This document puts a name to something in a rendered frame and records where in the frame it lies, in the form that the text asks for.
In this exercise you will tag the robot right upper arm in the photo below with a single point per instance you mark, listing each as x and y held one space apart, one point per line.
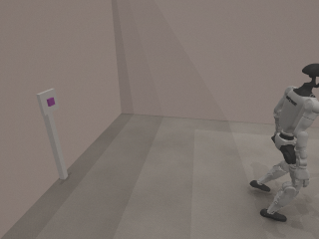
311 112

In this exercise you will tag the robot torso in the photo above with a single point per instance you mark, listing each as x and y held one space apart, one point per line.
291 113

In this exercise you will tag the panel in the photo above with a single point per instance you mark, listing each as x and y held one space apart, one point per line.
47 113

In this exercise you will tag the robot right thigh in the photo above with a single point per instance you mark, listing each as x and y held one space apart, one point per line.
290 158

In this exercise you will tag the right robot hand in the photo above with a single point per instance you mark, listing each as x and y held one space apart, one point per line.
301 174

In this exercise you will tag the button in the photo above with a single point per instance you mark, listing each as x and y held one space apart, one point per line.
50 102

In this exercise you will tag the robot left forearm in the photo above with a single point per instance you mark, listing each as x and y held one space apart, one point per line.
277 126

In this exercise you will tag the robot right forearm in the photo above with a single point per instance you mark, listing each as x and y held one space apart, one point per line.
301 149

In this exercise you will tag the robot left upper arm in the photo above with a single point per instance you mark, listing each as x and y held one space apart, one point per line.
280 104

